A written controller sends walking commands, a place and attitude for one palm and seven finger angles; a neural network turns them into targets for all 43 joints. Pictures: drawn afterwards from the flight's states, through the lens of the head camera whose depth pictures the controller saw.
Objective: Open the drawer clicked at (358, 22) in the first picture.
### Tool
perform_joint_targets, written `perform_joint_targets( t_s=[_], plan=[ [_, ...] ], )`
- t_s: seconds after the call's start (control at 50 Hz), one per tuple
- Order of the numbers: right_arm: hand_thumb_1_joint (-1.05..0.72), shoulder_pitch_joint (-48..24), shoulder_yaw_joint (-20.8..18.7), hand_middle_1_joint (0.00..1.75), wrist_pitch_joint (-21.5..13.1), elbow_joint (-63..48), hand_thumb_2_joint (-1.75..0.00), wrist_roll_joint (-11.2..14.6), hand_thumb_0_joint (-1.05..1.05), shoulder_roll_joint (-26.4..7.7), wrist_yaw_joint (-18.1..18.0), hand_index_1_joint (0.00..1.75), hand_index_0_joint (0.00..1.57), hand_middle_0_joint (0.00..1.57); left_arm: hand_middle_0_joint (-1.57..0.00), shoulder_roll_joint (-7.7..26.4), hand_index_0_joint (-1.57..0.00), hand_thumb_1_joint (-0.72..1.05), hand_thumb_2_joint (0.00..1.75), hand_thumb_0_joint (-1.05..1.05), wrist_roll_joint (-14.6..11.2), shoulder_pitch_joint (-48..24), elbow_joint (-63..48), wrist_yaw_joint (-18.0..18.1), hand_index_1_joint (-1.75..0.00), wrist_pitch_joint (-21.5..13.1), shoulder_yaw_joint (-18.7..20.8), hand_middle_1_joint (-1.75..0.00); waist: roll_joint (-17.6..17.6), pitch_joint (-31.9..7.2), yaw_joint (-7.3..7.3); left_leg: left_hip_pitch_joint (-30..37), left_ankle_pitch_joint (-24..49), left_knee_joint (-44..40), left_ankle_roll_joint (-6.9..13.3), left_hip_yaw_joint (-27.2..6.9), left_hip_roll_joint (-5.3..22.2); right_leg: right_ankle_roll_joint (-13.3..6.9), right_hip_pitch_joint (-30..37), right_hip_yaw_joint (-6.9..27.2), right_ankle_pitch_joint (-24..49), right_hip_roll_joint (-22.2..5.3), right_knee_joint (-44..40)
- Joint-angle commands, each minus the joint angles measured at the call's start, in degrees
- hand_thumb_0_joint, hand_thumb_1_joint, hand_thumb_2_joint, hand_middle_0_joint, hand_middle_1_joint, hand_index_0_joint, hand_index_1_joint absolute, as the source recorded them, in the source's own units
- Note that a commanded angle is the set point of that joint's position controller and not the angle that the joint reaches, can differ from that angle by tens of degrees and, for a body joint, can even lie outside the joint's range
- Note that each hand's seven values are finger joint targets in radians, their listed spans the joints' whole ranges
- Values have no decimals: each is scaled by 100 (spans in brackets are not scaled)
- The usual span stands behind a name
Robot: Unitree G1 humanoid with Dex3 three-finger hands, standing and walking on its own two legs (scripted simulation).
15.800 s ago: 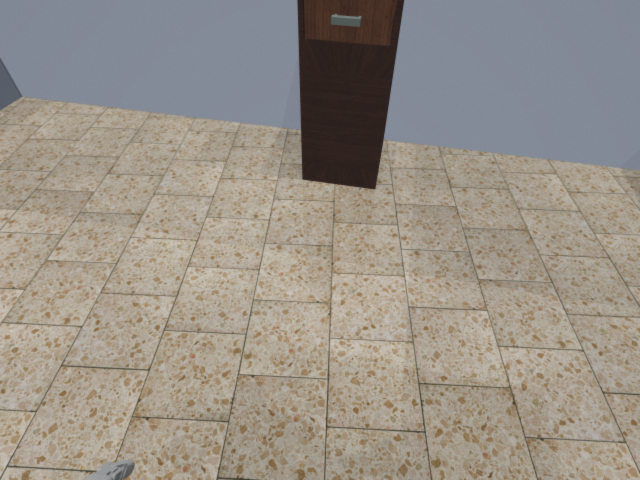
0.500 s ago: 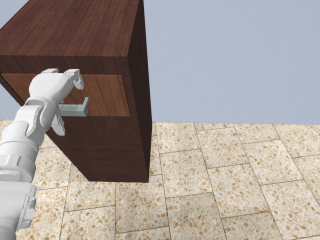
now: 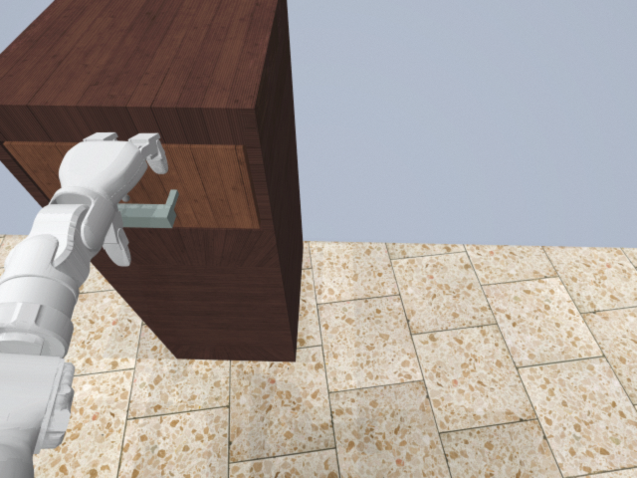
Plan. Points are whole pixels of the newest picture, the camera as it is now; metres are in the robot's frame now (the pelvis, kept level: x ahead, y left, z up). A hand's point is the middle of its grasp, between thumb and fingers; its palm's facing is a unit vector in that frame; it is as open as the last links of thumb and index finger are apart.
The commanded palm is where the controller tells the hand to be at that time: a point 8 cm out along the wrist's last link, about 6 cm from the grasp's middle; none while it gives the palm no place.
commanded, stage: move the hooked fingers above the handle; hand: left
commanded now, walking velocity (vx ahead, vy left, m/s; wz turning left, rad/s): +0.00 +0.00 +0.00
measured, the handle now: (140, 205) +0.50 +0.27 +0.03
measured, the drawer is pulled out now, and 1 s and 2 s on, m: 0.00 0.00 0.00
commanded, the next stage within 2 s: lower the fingers behind the handle in 0.16 s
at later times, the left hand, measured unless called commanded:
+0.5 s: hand (126, 199) +0.45 +0.25 +0.09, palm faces -0.01 -0.02 -1.00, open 13.5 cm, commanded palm +0.44 +0.28 +0.13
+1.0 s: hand (130, 201) +0.45 +0.25 +0.09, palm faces +0.04 -0.02 -1.00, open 13.5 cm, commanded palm +0.45 +0.28 +0.10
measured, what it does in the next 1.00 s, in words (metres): stands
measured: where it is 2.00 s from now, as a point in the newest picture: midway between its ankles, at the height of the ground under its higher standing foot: outside the picture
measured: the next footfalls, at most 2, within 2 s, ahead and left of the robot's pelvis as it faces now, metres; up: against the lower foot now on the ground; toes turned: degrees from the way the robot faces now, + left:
none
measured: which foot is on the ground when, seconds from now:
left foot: down 0.00-1.00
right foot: down 0.00-1.00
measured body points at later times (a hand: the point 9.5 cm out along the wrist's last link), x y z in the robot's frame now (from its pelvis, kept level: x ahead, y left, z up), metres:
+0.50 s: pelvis +0.00 +0.00 +0.00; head +0.05 +0.00 +0.44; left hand +0.45 +0.25 +0.15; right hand +0.06 -0.27 -0.13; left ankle -0.01 +0.08 -0.72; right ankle +0.01 -0.07 -0.72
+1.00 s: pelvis -0.02 +0.00 -0.01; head +0.04 +0.00 +0.43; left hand +0.44 +0.25 +0.14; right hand +0.04 -0.27 -0.14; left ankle -0.01 +0.08 -0.72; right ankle +0.01 -0.07 -0.72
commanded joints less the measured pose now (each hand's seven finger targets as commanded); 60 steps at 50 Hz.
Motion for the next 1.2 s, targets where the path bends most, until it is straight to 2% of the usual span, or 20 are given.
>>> perform_joint_targets(
  t_s=[0.0, 0.1, 0.12, 0.2, 0.22, 0.28, 0.34, 0.4, 0.52, 0.56, 0.7, 0.76, 0.78, 0.8, 0.92, 0.96, 1.0, 1.06, 1.14, 1.18],
  plan=[
    [-90, 192, -278, 30, -147, -533, -90, -43, 0, -875, -86, 30, 20, 20, -30, 2567, -30, -50, 30, 0, -127, -2766, -913, 353, -120, 335, 1168, -120, -18, -2003, 146, 105, 896, -389, 1, -31, 79, 259, 1696, 565, 812, -461, -469],
    [-90, 226, -300, 30, -159, -513, -90, -36, 0, -886, -72, 30, 20, 20, -30, 2369, -30, -50, 30, 0, -89, -2921, -965, 373, -120, 349, 988, -120, -8, -1960, 72, 205, 915, -395, 2, -46, 100, 246, 1500, 494, 711, -436, -456],
    [-90, 245, -308, 30, -169, -523, -90, -52, 0, -873, -59, 30, 20, 20, -30, 2394, -30, -50, 30, 0, -97, -2845, -982, 387, -120, 353, 1042, -120, 136, -2009, 144, 249, 984, -399, -1, -39, 91, 227, 1549, 494, 766, -429, -450],
    [-90, 224, -304, 30, -140, -503, -90, -45, 0, -873, -66, 30, 20, 20, -30, 2421, -30, -50, 30, 0, -81, -2792, -908, 391, -120, 385, 1065, -120, -5, -1996, 121, 253, 940, -401, 2, -51, 95, 236, 1508, 481, 706, -413, -463],
    [-90, 227, -291, 30, -152, -524, -90, -39, 0, -869, -65, 30, 20, 20, -30, 2186, -30, -50, 30, 0, -115, -2917, -922, 384, -120, 404, 840, -120, 33, -1889, 39, 241, 851, -410, 2, -51, 95, 239, 1412, 468, 611, -422, -483],
    [-90, 253, -307, 30, -165, -495, -90, -49, 0, -889, -55, 30, 20, 20, -30, 2259, -30, -50, 30, 0, -82, -2822, -809, 389, -120, 401, 964, -120, -63, -1867, 85, 282, 894, -417, 1, -86, 119, 211, 1346, 427, 532, -391, -465],
    [-90, 289, -308, 30, -167, -496, -90, -57, 0, -880, -43, 30, 20, 20, -30, 2011, -30, -50, 30, 0, -72, -2751, -737, 395, -120, 431, 761, -120, -116, -1869, 40, 263, 871, -369, 2, -63, 108, 232, 1288, 422, 599, -404, -450],
    [-90, 311, -298, 30, -141, -497, -90, -50, 0, -896, -32, 30, 20, 20, -30, 2110, -30, -50, 30, 0, -65, -2487, -485, 392, -120, 459, 884, -120, -247, -1793, 110, 77, 814, -371, -1, -53, 98, 234, 1369, 447, 582, -406, -438],
    [-90, 298, -266, 30, -119, -540, -90, -42, 0, -910, -11, 30, 20, 20, -30, 2015, -30, -50, 30, 0, 9, -2443, -261, 393, -120, 560, 727, -120, -139, -1503, 67, -116, 603, -305, -8, -36, 86, 221, 1102, 447, 357, -396, -430],
    [-90, 311, -269, 30, -124, -542, -90, -37, 0, -922, -19, 30, 20, 20, -30, 2048, -30, -50, 30, 0, 42, -2420, -147, 398, -120, 609, 733, -120, -295, -1460, 51, -214, 451, -269, 3, -22, 82, 240, 1049, 468, 208, -399, -446],
    [-90, 388, -245, 30, -95, -562, -90, -28, 0, -944, -23, 30, 20, 20, -30, 2031, -30, -50, 30, 0, 148, -2349, 122, 415, -120, 703, 652, -120, -263, -1519, 40, -369, 351, -172, 0, -9, 79, 234, 912, 467, 87, -390, -358],
    [-90, 442, -231, 30, -104, -581, -90, -16, 0, -944, -7, 30, 20, 20, -30, 1639, -30, -50, 30, 0, 186, -2552, 205, 424, -120, 784, 264, -120, -251, -1291, -117, -424, 129, -147, -9, -36, 86, 238, 590, 406, -174, -383, -370],
    [-90, 469, -248, 30, -109, -572, -90, -21, 0, -936, -5, 30, 20, 20, -30, 1672, -30, -50, 30, 0, 169, -2450, 278, 429, -120, 796, 372, -120, -319, -1334, -59, -418, 133, -129, 5, -27, 80, 230, 639, 427, -191, -371, -386],
    [-90, 479, -226, 30, -117, -581, -90, -13, 0, -961, -14, 30, 20, 20, -30, 1649, -30, -50, 30, 0, 203, -2540, 368, 430, -120, 847, 248, -120, -387, -1270, -163, -474, -26, -104, 11, -27, 81, 258, 525, 434, -339, -383, -401],
    [-90, 586, -182, 30, -157, -579, -90, 9, 0, -992, -51, 30, 20, 20, -30, 1579, -30, -50, 30, 0, 300, -2749, 708, 418, -120, 1013, 38, -120, -307, -1148, -275, -664, -417, -41, 14, -46, 68, 259, 238, 433, -767, -395, -401],
    [-90, 581, -154, 30, -173, -596, -90, 11, 0, -1011, -82, 30, 20, 20, -30, 1783, -30, -50, 30, 0, 326, -2755, 807, 402, -120, 1058, 128, -120, -333, -1146, -247, -791, -592, -6, 15, -34, 53, 265, 230, 474, -973, -413, -418],
    [-90, 639, -134, 30, -201, -612, -90, 35, 0, -1006, -86, 30, 20, 20, -30, 1499, -30, -50, 30, 0, 307, -2817, 966, 356, -120, 1117, -148, -120, -416, -1025, -359, -844, -723, 13, 21, -50, 45, 275, 105, 452, -1089, -409, -429],
    [-90, 646, -107, 30, -253, -619, -90, 38, 0, -1034, -117, 30, 20, 20, -30, 1628, -30, -50, 30, 0, 321, -2860, 1059, 301, -120, 1124, -111, -120, -404, -1003, -380, -952, -849, 78, 21, -58, 58, 276, -9, 463, -1255, -419, -385],
    [-90, 686, -76, 30, -299, -673, -90, 57, 0, -1048, -138, 30, 20, 20, -30, 1393, -30, -50, 30, 0, 240, -2813, 1187, 163, -120, 1117, -350, -120, -431, -947, -457, -1088, -992, 180, 22, -38, 38, 292, -136, 476, -1441, -430, -384],
    [-90, 683, -63, 30, -331, -665, -90, 67, 0, -1077, -154, 30, 20, 20, -30, 1488, -30, -50, 30, 0, 221, -2910, 1190, 87, -120, 1078, -316, -120, -517, -920, -492, -1176, -1036, 230, 26, -50, 59, 295, -171, 500, -1528, -440, -373]
  ],
)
